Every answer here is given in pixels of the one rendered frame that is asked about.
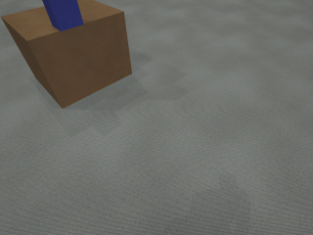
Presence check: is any pedestal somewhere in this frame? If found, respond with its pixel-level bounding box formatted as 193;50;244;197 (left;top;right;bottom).
1;0;132;109

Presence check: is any carton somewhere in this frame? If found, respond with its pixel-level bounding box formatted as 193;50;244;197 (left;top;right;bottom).
42;0;84;31

